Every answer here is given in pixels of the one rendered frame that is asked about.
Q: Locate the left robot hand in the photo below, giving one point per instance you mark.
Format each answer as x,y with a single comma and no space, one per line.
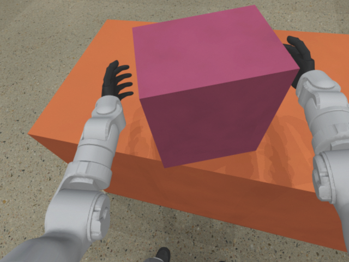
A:
110,87

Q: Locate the left robot foot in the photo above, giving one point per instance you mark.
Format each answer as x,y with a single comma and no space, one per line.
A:
163,254

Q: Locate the right robot hand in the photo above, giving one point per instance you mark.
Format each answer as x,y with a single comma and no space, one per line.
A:
301,55

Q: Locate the left robot forearm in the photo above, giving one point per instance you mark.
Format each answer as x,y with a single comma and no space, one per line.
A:
91,167

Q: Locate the right robot forearm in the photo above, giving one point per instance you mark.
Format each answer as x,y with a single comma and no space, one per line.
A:
326,111

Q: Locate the robot left upper arm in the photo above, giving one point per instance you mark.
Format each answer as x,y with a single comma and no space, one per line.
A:
76,218

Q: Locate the robot right upper arm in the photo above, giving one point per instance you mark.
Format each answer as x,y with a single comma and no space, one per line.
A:
330,178

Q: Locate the pedestal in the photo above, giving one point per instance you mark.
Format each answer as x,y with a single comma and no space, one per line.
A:
269,189

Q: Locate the carton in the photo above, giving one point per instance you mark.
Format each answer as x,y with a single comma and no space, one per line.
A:
210,85

